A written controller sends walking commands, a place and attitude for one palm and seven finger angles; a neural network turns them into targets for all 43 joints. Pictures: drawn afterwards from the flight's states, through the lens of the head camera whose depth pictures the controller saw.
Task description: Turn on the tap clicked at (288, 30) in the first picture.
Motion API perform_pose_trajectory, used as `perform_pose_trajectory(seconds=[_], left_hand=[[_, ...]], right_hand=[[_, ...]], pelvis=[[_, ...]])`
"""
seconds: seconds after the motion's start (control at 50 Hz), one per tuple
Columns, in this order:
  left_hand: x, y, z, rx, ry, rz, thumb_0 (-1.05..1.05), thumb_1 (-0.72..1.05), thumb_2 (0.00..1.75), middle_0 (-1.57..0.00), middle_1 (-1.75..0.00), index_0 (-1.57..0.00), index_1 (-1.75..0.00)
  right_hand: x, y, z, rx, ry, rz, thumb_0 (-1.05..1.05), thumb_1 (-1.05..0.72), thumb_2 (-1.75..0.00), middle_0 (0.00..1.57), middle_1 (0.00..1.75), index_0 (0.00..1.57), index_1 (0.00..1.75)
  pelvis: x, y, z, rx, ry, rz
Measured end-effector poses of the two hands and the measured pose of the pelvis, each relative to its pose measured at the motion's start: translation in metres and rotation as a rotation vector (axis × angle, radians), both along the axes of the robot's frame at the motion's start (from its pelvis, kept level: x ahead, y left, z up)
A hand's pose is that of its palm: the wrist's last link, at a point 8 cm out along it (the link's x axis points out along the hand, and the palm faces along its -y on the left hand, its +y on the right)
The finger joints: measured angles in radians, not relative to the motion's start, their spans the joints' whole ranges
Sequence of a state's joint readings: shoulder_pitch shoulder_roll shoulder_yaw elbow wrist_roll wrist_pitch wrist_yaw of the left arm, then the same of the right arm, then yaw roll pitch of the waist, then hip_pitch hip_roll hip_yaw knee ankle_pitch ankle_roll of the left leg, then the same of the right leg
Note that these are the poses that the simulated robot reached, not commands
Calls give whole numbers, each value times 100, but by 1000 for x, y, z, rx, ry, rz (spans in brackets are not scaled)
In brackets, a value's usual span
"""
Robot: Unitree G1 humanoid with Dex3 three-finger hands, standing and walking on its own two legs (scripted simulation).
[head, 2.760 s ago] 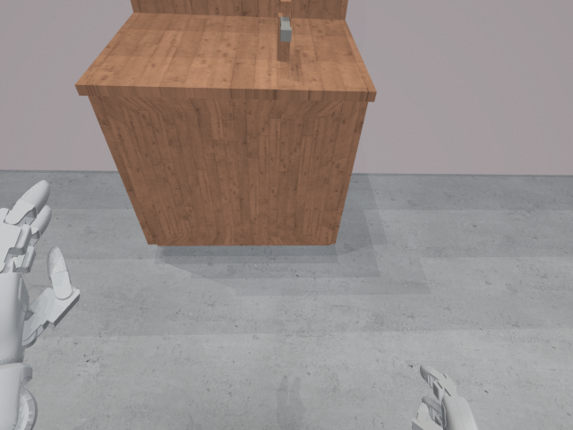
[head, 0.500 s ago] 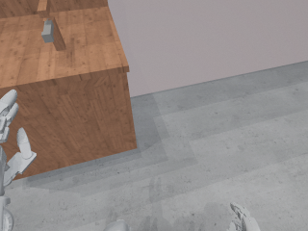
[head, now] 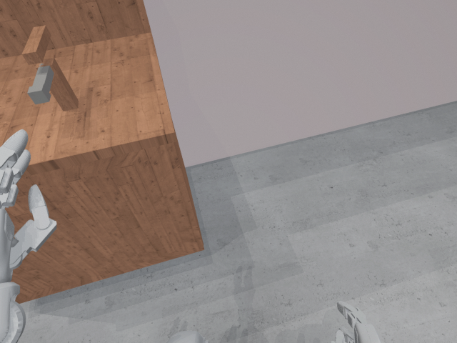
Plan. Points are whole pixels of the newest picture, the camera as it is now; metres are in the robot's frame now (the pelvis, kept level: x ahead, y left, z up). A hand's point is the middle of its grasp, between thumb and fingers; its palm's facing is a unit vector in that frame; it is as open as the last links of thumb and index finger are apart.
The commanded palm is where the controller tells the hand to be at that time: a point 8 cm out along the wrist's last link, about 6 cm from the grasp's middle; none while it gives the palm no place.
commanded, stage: take the last steps up to it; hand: left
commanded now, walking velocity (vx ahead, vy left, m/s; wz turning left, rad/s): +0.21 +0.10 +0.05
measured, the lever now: (39, 94) +0.53 +0.44 +0.15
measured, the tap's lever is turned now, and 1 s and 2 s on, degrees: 0 0 0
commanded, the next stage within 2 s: come to a stop and stand still in 0.24 s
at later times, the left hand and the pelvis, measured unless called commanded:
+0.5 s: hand (79, 162) +0.31 +0.24 +0.19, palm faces +0.37 -0.82 -0.43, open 7.4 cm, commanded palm +0.26 +0.28 +0.19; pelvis +0.09 +0.00 +0.01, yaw -1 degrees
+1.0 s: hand (33, 154) +0.31 +0.30 +0.21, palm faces +0.51 -0.77 -0.37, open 7.4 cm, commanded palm +0.23 +0.29 +0.19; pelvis +0.06 +0.01 +0.00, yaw -1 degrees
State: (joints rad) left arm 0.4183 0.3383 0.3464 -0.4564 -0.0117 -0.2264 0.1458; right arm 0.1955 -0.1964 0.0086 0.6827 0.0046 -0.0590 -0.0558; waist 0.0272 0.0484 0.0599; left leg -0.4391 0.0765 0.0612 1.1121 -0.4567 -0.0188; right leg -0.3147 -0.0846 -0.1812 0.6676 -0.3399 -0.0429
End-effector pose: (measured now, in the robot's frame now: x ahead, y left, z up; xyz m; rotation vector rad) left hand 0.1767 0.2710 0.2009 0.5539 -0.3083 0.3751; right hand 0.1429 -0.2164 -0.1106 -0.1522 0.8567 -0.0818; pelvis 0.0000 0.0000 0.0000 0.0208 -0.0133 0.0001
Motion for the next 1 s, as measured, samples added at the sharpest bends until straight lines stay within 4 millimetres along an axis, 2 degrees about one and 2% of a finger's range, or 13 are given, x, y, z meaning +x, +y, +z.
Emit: perform_pose_trajectory(seconds=[0.12,0.22,0.3,0.36,0.42,0.5,0.56,0.66,0.78,0.88,0.94,1.0], left_hand=[[28,-2,-2,-16,48,-11,1,88,90,-21,-31,-22,-30],[50,5,2,-9,-6,-57,1,88,90,-21,-31,-22,-30],[74,17,3,2,-104,-87,1,88,90,-21,-31,-22,-30],[90,24,3,-11,-95,-76,1,88,90,-21,-31,-22,-30],[96,19,6,-24,-70,-76,2,89,90,-21,-31,-21,-30],[94,4,7,-13,-24,-75,2,89,90,-20,-31,-21,-30],[93,-5,4,5,2,-45,1,89,90,-21,-31,-21,-30],[99,-12,-5,-56,37,-3,1,89,90,-21,-31,-22,-30],[100,-11,-5,-41,38,-33,2,88,90,-21,-31,-22,-30],[86,1,-4,-28,5,-61,1,88,90,-21,-31,-22,-30],[87,34,13,103,-78,-33,1,88,90,-21,-31,-22,-30],[89,61,16,2,-168,23,1,88,90,-21,-31,-22,-30]], right_hand=[[28,-26,23,-78,10,-21,1,-91,-90,21,30,20,30],[60,-32,43,-152,-54,-36,1,-91,-90,20,30,20,30],[86,-24,46,-160,-130,-75,1,-91,-90,20,30,20,30],[99,-7,48,-107,-154,-72,1,-91,-90,20,30,20,30],[106,9,48,-52,-159,-44,1,-91,-90,20,30,20,30],[110,20,41,7,-149,-1,1,-91,-90,20,30,20,30],[113,18,29,32,-128,27,1,-90,-90,21,30,20,30],[111,-2,21,6,-70,31,1,-90,-90,21,31,20,30],[109,-27,36,-91,-71,-11,1,-91,-90,21,30,20,30],[102,-33,50,-145,-106,-53,1,-91,-90,20,30,20,30],[94,-26,52,-156,-137,26,1,-91,-90,20,30,20,30],[82,-13,53,-125,-150,57,1,-91,-90,20,30,20,30]], pelvis=[[28,-2,14,18,14,7],[53,9,10,7,7,-4],[69,18,-2,6,-11,-22],[77,18,1,-8,-5,-15],[85,14,6,-20,5,-14],[94,4,8,-20,7,-11],[98,-6,4,-18,-5,-9],[101,-12,7,-3,6,-7],[94,-9,9,2,15,6],[87,-1,7,-2,0,-11],[75,-1,4,-22,1,0],[62,9,4,-35,-25,-15]])
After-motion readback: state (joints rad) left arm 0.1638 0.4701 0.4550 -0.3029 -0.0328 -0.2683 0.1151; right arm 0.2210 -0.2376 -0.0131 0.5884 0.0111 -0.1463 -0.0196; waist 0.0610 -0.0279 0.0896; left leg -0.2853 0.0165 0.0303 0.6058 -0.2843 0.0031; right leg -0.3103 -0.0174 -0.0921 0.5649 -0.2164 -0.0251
